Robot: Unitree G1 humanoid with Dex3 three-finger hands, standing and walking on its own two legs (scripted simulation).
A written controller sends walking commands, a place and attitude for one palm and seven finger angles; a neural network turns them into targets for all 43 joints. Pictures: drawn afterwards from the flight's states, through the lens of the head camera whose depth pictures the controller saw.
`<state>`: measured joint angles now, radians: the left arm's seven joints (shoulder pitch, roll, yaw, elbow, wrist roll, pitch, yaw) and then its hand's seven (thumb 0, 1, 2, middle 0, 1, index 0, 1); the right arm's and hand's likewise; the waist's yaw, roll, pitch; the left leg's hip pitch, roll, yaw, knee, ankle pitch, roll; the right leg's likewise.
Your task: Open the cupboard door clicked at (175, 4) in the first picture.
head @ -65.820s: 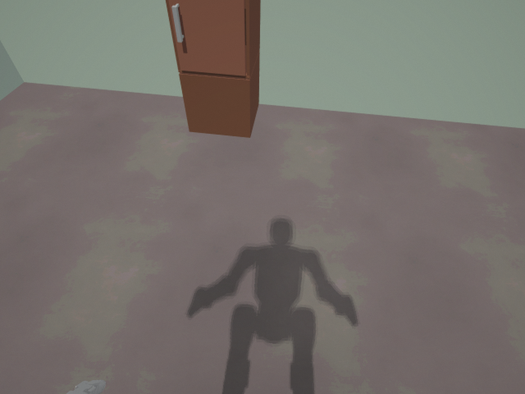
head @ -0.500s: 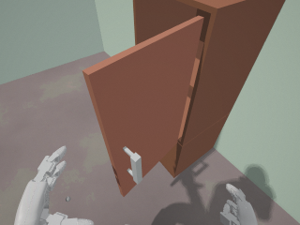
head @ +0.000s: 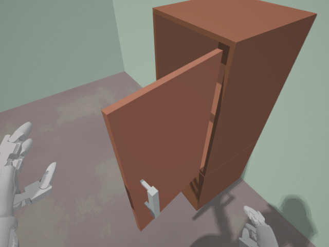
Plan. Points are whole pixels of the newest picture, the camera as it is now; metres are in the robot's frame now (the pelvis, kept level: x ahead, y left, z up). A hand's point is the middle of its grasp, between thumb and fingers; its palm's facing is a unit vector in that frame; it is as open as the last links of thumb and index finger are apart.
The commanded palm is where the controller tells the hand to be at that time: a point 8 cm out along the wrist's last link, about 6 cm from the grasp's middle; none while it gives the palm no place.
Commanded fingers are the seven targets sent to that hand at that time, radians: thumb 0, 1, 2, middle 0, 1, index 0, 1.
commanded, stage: draw the hand back to the body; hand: left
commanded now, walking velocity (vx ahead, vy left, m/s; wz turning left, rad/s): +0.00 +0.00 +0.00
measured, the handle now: (149, 199) +0.28 +0.08 -0.09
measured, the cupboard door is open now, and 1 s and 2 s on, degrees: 100 100 100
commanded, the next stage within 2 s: step back with the hand held close in 0.42 s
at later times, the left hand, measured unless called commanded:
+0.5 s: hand (41, 175) +0.19 +0.25 +0.16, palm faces +0.44 -0.81 -0.38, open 7.4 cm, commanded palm +0.14 +0.29 +0.18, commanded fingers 0.00 0.90 0.90 -0.20 -0.30 -0.20 -0.30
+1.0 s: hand (23, 190) +0.16 +0.27 +0.16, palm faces +0.34 -0.79 -0.51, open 7.4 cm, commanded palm +0.10 +0.31 +0.18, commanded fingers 0.00 0.90 0.90 -0.20 -0.30 -0.20 -0.30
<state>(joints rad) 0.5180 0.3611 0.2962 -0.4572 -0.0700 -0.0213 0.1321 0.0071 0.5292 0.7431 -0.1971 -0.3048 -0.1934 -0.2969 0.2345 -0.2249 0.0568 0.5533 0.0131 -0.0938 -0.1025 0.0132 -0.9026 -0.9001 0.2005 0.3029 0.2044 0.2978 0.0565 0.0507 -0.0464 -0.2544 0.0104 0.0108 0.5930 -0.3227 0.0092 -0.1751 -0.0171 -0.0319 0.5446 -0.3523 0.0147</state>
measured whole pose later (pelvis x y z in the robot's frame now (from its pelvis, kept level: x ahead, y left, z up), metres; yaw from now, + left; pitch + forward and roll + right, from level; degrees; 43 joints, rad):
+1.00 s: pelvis -0.05 +0.01 +0.01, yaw -2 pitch +0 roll -1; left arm 0.57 0.42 0.41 -0.49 -0.06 -0.14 0.13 0.02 0.89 0.90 -0.22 -0.31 -0.21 -0.30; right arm 0.17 -0.23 -0.01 0.55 0.01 0.02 -0.09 0.01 -0.90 -0.90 0.20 0.30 0.20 0.30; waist -0.01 0.03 0.05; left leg -0.30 0.01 0.05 0.48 -0.18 0.03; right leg -0.24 -0.01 0.00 0.44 -0.20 0.03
